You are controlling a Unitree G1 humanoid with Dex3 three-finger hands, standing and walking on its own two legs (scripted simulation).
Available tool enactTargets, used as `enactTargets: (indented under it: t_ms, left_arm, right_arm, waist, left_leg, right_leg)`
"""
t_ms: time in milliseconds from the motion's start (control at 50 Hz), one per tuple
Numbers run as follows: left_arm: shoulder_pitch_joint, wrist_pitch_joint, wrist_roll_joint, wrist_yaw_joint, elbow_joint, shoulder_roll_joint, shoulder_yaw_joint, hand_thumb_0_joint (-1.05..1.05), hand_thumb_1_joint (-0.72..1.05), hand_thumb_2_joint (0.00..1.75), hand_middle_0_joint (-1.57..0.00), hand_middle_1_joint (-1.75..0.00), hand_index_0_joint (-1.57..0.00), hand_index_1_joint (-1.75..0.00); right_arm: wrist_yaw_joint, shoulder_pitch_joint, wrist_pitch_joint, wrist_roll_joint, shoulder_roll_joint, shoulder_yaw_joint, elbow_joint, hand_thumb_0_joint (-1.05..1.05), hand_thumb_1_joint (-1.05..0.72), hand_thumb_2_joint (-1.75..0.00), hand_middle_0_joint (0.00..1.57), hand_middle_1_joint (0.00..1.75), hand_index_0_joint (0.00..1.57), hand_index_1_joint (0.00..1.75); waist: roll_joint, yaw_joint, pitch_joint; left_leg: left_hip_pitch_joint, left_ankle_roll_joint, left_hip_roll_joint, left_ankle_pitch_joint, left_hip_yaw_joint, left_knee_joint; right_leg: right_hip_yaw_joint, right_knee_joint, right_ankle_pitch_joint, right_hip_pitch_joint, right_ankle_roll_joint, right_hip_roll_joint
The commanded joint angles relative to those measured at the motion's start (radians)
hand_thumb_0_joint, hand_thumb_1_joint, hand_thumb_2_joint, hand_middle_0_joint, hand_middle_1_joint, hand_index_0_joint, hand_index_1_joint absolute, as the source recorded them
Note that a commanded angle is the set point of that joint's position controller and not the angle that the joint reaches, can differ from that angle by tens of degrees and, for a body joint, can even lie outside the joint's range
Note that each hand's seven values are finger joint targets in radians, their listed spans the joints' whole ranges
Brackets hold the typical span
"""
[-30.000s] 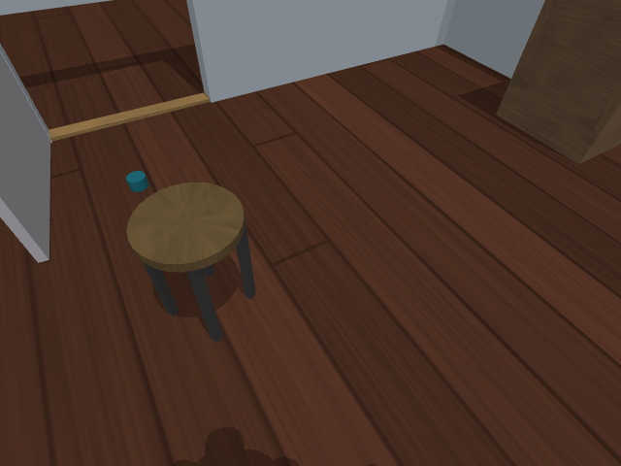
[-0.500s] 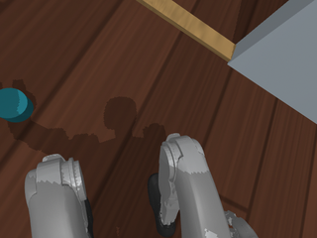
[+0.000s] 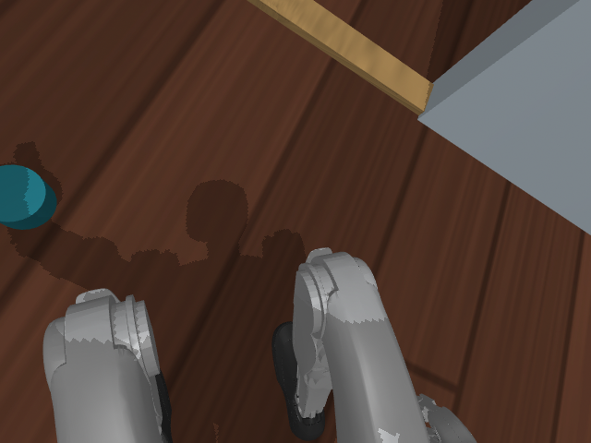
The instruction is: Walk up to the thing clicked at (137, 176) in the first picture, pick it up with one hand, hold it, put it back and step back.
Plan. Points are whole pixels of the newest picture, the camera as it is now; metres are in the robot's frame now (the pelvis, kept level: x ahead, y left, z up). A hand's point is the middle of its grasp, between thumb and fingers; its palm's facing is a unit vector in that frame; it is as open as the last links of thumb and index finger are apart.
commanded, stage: rise first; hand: left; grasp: from above
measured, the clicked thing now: (18, 198) +0.48 +0.32 -0.29
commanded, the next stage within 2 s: approach in 0.18 s
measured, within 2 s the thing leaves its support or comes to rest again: neither
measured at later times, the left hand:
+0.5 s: hand out of the picture +0.45 +0.33 -0.17, palm faces -0.46 -0.08 -0.89, open 14.1 cm
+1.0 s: hand out of the picture +0.45 +0.32 -0.18, palm faces -0.50 -0.10 -0.86, open 14.2 cm
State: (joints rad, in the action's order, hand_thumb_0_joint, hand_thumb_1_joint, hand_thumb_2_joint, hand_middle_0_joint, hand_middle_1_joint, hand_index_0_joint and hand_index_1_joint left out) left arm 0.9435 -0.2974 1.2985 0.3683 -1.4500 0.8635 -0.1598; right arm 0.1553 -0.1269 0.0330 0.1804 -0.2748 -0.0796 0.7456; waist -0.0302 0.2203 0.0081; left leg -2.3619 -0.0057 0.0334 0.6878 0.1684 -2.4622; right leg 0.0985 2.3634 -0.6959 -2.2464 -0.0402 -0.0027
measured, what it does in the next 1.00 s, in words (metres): stands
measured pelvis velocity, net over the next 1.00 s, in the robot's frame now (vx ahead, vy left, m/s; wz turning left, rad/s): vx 0.00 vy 0.00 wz -0.01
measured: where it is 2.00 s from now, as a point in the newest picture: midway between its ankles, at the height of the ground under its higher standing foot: (232, 422)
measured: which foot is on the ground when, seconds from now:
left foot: down 0.00-1.00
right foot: down 0.00-1.00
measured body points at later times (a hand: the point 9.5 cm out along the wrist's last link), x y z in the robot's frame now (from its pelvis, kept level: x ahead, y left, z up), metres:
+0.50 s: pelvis +0.00 +0.00 +0.00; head +0.24 +0.09 +0.37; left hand +0.47 +0.33 -0.12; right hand +0.06 -0.27 -0.10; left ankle +0.07 +0.13 -0.28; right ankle +0.10 -0.13 -0.28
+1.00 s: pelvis +0.00 +0.00 +0.00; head +0.25 +0.07 +0.36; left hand +0.48 +0.32 -0.13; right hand +0.02 -0.27 -0.10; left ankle +0.07 +0.13 -0.28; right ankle +0.10 -0.13 -0.28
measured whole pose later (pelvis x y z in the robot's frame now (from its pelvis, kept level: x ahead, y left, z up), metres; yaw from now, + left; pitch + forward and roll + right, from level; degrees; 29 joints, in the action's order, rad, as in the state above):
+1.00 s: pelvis +0.00 +0.00 +0.00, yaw -1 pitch +32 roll -9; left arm 1.00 -0.17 1.22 0.34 -1.52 0.86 -0.13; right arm 0.16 -0.18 0.07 0.16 -0.29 -0.14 0.71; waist -0.01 0.29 -0.03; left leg -2.37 0.00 0.05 0.68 0.17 -2.46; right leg 0.10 2.36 -0.67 -2.27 -0.04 0.02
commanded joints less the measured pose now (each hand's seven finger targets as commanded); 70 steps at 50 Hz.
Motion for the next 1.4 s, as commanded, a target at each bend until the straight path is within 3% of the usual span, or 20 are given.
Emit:
enactTargets:
  t_ms: [0,60,220,260,300,380,540,640,680,720,760,820,860,940,1000,1100,1140,1260,1280,1380]
  left_arm:
    - [0.27,-0.001,-0.018,0.038,0.134,0.263,-0.016,0.0,-0.58,1.02,-0.07,-1.05,-0.07,-1.05]
    - [0.292,-0.001,-0.013,0.045,0.16,0.292,-0.034,0.0,-0.6,1.04,-0.07,-1.03,-0.06,-1.05]
    - [0.292,0.01,-0.013,0.044,0.106,0.278,-0.017,0.0,-0.59,1.04,-0.07,-1.04,-0.06,-1.05]
    - [0.301,0.009,-0.015,0.037,0.098,0.268,-0.006,0.0,-0.61,1.12,-0.08,-0.99,-0.03,-1.04]
    - [0.331,0.006,-0.009,0.031,0.116,0.284,-0.004,0.0,-0.59,1.04,-0.07,-1.06,-0.06,-1.07]
    - [0.403,0.001,-0.02,0.037,0.109,0.205,0.05,0.0,-0.57,1.02,-0.07,-1.08,-0.07,-1.08]
    - [0.483,0.038,0.02,0.105,-0.021,0.166,0.094,0.0,-0.56,1.02,-0.06,-1.08,-0.07,-1.07]
    - [0.46,0.112,0.037,0.16,-0.034,0.268,0.009,0.0,-0.57,1.02,-0.07,-1.05,-0.07,-1.06]
    - [0.426,0.142,0.011,0.162,-0.048,0.26,0.008,0.0,-0.58,1.03,-0.07,-1.04,-0.06,-1.05]
    - [0.415,0.165,0.0,0.146,-0.029,0.291,0.0,0.0,-0.57,1.01,-0.07,-1.05,-0.07,-1.05]
    - [0.366,0.182,-0.029,0.133,0.001,0.334,-0.028,0.0,-0.58,1.02,-0.07,-1.03,-0.06,-1.04]
    - [0.311,0.191,-0.059,0.072,0.01,0.3,-0.006,0.0,-0.58,1.02,-0.07,-1.04,-0.06,-1.04]
    - [0.291,0.172,-0.083,0.043,0.048,0.323,-0.018,0.0,-0.58,1.0,-0.06,-1.02,-0.06,-1.02]
    - [0.317,0.109,-0.095,-0.025,0.07,0.231,0.036,0.0,-0.59,1.0,-0.06,-1.02,-0.06,-1.02]
    - [0.355,0.04,-0.085,-0.037,0.098,0.228,0.048,0.0,-0.57,1.0,-0.06,-1.04,-0.07,-1.03]
    - [0.402,-0.042,-0.039,0.036,0.131,0.236,0.053,0.0,-0.55,1.02,-0.07,-1.05,-0.08,-1.05]
    - [0.394,-0.042,-0.012,0.077,0.052,0.206,0.066,0.0,-0.59,1.03,-0.07,-0.99,-0.05,-1.01]
    - [0.411,-0.004,0.055,0.2,-0.078,0.269,0.032,0.0,-0.56,1.07,-0.08,-1.01,-0.06,-1.03]
    - [0.415,0.004,0.06,0.218,-0.049,0.304,0.006,0.0,-0.56,1.07,-0.08,-1.01,-0.06,-1.03]
    - [0.429,0.061,0.056,0.245,-0.151,0.281,0.03,0.0,-0.54,1.02,-0.07,-1.01,-0.06,-1.02]
  right_arm:
    - [-0.014,-0.199,0.002,-0.009,-0.26,0.081,-0.004,0.0,-0.91,-0.9,0.2,0.3,0.2,0.3]
    - [-0.015,-0.2,0.004,-0.009,-0.264,0.079,-0.004,0.0,-0.91,-0.9,0.2,0.3,0.2,0.3]
    - [-0.015,-0.2,0.007,-0.012,-0.263,0.075,-0.005,0.0,-0.91,-0.9,0.2,0.3,0.2,0.3]
    - [-0.014,-0.207,0.008,-0.013,-0.266,0.073,-0.005,0.0,-0.91,-0.9,0.2,0.3,0.2,0.3]
    - [-0.015,-0.202,0.009,-0.012,-0.268,0.071,-0.008,0.0,-0.91,-0.9,0.2,0.3,0.2,0.3]
    - [-0.012,-0.224,0.018,-0.009,-0.267,0.063,-0.002,0.0,-0.91,-0.9,0.2,0.3,0.2,0.3]
    - [-0.023,-0.243,0.036,0.002,-0.273,0.036,-0.002,0.0,-0.9,-0.9,0.2,0.3,0.2,0.3]
    - [-0.016,-0.256,0.051,0.011,-0.287,0.016,-0.029,0.0,-0.9,-0.9,0.2,0.3,0.2,0.3]
    - [-0.011,-0.234,0.052,0.006,-0.282,0.009,-0.046,0.0,-0.9,-0.9,0.2,0.3,0.2,0.3]
    - [-0.009,-0.228,0.055,-0.002,-0.283,0.004,-0.058,0.0,-0.9,-0.9,0.2,0.3,0.2,0.3]
    - [-0.01,-0.214,0.051,-0.012,-0.285,0.006,-0.067,0.0,-0.9,-0.9,0.2,0.3,0.2,0.3]
    - [-0.003,-0.218,0.054,-0.025,-0.279,0.015,-0.064,0.0,-0.9,-0.9,0.2,0.3,0.2,0.3]
    - [-0.008,-0.208,0.05,-0.032,-0.28,0.019,-0.066,0.0,-0.9,-0.9,0.2,0.3,0.2,0.3]
    - [-0.01,-0.235,0.044,-0.03,-0.281,0.028,-0.045,0.0,-0.9,-0.9,0.2,0.3,0.2,0.3]
    - [-0.015,-0.242,0.049,-0.019,-0.297,0.03,-0.052,0.0,-0.9,-0.9,0.2,0.3,0.2,0.3]
    - [-0.01,-0.255,0.045,0.003,-0.293,0.03,-0.022,0.0,-0.9,-0.9,0.2,0.3,0.2,0.3]
    - [-0.003,-0.242,0.047,0.015,-0.29,0.026,-0.016,0.0,-0.9,-0.9,0.2,0.3,0.2,0.3]
    - [0.017,-0.212,0.065,0.046,-0.301,-0.007,-0.01,0.0,-0.9,-0.9,0.2,0.3,0.2,0.3]
    - [0.016,-0.209,0.066,0.045,-0.31,-0.008,-0.012,0.0,-0.9,-0.9,0.2,0.3,0.2,0.3]
    - [0.037,-0.179,0.106,0.066,-0.327,-0.026,-0.032,0.0,-0.89,-0.9,0.2,0.3,0.2,0.3]
  waist:
    - [0.33,0.008,0.658]
    - [0.362,0.003,0.671]
    - [0.334,0.01,0.662]
    - [0.311,0.029,0.634]
    - [0.347,0.023,0.654]
    - [0.324,0.081,0.627]
    - [0.362,0.119,0.627]
    - [0.42,0.089,0.682]
    - [0.395,0.078,0.695]
    - [0.378,0.07,0.691]
    - [0.359,0.035,0.739]
    - [0.291,0.048,0.667]
    - [0.298,0.03,0.693]
    - [0.25,0.089,0.585]
    - [0.258,0.108,0.57]
    - [0.378,0.098,0.631]
    - [0.397,0.116,0.607]
    - [0.403,0.125,0.575]
    - [0.436,0.106,0.602]
    - [0.412,0.16,0.54]
  left_leg:
    - [0.542,-0.017,-0.02,-0.182,-0.098,0.258]
    - [0.566,-0.014,-0.021,-0.199,-0.099,0.259]
    - [0.552,-0.017,-0.02,-0.194,-0.101,0.259]
    - [0.535,-0.02,-0.021,-0.181,-0.095,0.259]
    - [0.549,-0.017,-0.02,-0.174,-0.097,0.261]
    - [0.528,-0.019,-0.018,-0.151,-0.089,0.253]
    - [0.551,-0.012,-0.013,-0.158,-0.083,0.249]
    - [0.575,-0.011,-0.015,-0.241,-0.099,0.248]
    - [0.537,-0.021,-0.013,-0.235,-0.109,0.24]
    - [0.491,-0.032,-0.013,-0.224,-0.119,0.229]
    - [0.468,-0.036,-0.014,-0.219,-0.125,0.23]
    - [0.414,-0.046,-0.014,-0.178,-0.121,0.221]
    - [0.424,-0.039,-0.014,-0.162,-0.114,0.236]
    - [0.398,-0.034,-0.016,-0.102,-0.091,0.232]
    - [0.437,-0.025,-0.016,-0.114,-0.078,0.214]
    - [0.567,-0.002,-0.01,-0.181,-0.068,0.217]
    - [0.588,0.003,-0.006,-0.2,-0.061,0.217]
    - [0.558,-0.004,-0.003,-0.233,-0.065,0.207]
    - [0.585,-0.001,-0.004,-0.252,-0.066,0.21]
    - [0.533,-0.008,-0.001,-0.191,-0.065,0.182]
  right_leg:
    - [0.077,-0.236,0.228,0.281,0.068,0.04]
    - [0.076,-0.227,0.237,0.286,0.068,0.036]
    - [0.075,-0.238,0.235,0.282,0.068,0.039]
    - [0.077,-0.237,0.225,0.276,0.067,0.038]
    - [0.076,-0.236,0.219,0.274,0.069,0.038]
    - [0.084,-0.246,0.208,0.256,0.067,0.041]
    - [0.098,-0.236,0.223,0.225,0.071,0.049]
    - [0.092,-0.211,0.302,0.289,0.07,0.044]
    - [0.083,-0.227,0.307,0.32,0.067,0.053]
    - [0.07,-0.233,0.305,0.35,0.061,0.053]
    - [0.058,-0.237,0.299,0.4,0.057,0.055]
    - [0.051,-0.246,0.259,0.394,0.054,0.059]
    - [0.058,-0.246,0.234,0.407,0.059,0.056]
    - [0.076,-0.256,0.169,0.343,0.065,0.053]
    - [0.09,-0.26,0.171,0.32,0.067,0.048]
    - [0.111,-0.224,0.227,0.296,0.069,0.047]
    - [0.124,-0.195,0.241,0.255,0.071,0.049]
    - [0.128,-0.183,0.288,0.257,0.067,0.061]
    - [0.129,-0.177,0.299,0.269,0.067,0.058]
    - [0.135,-0.166,0.269,0.246,0.061,0.061]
